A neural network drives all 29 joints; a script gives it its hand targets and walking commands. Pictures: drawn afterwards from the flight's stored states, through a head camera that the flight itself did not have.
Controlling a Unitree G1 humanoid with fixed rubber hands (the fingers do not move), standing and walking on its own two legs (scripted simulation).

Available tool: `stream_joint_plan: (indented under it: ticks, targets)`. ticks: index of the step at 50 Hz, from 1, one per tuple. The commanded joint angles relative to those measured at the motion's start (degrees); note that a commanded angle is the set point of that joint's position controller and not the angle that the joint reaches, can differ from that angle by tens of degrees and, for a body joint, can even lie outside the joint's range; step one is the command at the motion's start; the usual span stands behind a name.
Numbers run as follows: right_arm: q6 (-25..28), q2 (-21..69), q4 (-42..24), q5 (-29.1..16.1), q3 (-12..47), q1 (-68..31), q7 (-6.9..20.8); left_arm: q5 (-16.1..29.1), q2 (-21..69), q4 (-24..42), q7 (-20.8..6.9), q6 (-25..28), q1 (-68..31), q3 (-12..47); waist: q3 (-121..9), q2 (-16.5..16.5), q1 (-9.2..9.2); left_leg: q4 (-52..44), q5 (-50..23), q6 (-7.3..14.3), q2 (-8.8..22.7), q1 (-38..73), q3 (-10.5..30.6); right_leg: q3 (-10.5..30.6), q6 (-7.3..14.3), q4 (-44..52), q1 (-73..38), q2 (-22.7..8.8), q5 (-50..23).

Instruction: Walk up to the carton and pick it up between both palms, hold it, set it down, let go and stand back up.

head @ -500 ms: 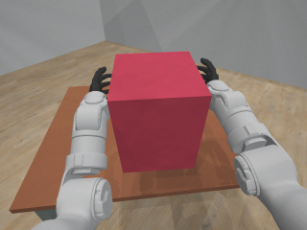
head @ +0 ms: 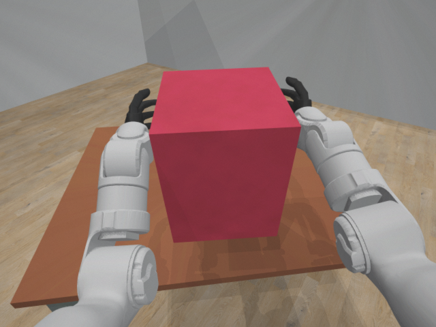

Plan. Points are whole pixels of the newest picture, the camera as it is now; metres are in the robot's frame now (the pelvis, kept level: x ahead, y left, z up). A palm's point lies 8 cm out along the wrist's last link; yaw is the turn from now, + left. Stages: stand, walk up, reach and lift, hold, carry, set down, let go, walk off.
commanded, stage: hold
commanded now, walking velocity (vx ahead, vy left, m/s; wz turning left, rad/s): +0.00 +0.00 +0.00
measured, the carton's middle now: (221, 154) +0.38 +0.01 +0.18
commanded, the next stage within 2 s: none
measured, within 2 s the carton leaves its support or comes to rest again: neither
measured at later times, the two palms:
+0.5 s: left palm (134, 123) +0.36 +0.16 +0.26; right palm (303, 108) +0.39 -0.13 +0.27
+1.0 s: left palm (133, 119) +0.36 +0.16 +0.27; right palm (305, 106) +0.38 -0.13 +0.28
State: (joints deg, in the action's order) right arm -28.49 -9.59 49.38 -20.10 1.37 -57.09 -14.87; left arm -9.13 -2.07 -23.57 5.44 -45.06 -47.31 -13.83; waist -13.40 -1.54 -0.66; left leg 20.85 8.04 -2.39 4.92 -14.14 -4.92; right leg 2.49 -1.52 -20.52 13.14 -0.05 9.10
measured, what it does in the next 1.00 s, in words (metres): stands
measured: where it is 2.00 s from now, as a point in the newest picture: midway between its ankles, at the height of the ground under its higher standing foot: outside the picture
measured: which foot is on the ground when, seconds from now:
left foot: down 0.00-1.00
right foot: down 0.00-1.00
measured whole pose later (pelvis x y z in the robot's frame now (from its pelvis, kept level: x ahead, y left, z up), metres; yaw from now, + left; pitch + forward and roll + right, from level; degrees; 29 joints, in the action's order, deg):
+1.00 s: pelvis +0.00 +0.00 +0.00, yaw +0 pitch +1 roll +0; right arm -33.5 -10.8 47.8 -21.9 1.4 -59.6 -15.9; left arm -8.8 -3.3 -23.1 5.0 -49.9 -50.9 -13.8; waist -14.3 -1.5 -1.0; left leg 20.9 7.9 -2.4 4.9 -14.1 -4.8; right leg 2.5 -1.5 -20.5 13.1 0.0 8.9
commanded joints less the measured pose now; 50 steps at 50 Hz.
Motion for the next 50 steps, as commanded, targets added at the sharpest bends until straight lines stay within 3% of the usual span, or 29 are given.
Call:
stream_joint_plan:
  ticks: [1,10,18,37,50]
  targets:
    - [1.9,49.1,-30.0,-10.3,14.4,-56.0,5.1,9.7,38.3,10.0,-6.8,5.7,-52.2,19.5,-20.3,0.1,-1.54,2.0,-9.7,1.5,-9.2,15.3,4.3,-2.8,-4.0,4.8,-9.1,4.9,-9.7]
    - [0.6,48.0,-30.0,-11.4,14.7,-55.7,4.7,9.2,37.6,9.5,-7.4,4.6,-51.3,18.4,-21.2,0.0,-1.66,2.2,-11.3,1.4,-9.2,15.4,4.4,-2.5,-4.0,4.5,-11.0,5.0,-12.7]
    - [-0.6,47.8,-34.3,-13.4,16.2,-56.4,4.2,10.6,38.2,13.7,-6.9,3.8,-52.5,20.6,-24.4,0.6,-2.0,3.4,-14.4,0.8,-9.4,16.2,4.8,-2.4,-4.1,3.7,-12.1,5.5,-16.2]
    - [-2.8,46.3,-29.0,-12.2,12.5,-57.4,5.1,10.1,37.9,9.5,-7.5,2.1,-55.2,18.5,-19.5,1.0,-2.34,1.6,-6.7,1.4,-8.9,13.4,4.9,-2.4,-3.6,5.1,-8.3,5.3,-7.9]
    - [-3.2,46.1,-31.9,-13.6,14.1,-56.5,4.5,10.6,38.1,11.3,-7.6,2.0,-53.3,19.4,-22.8,1.0,-2.75,2.6,-10.9,1.0,-9.1,14.5,5.2,-2.1,-3.8,4.3,-11.0,5.5,-13.6]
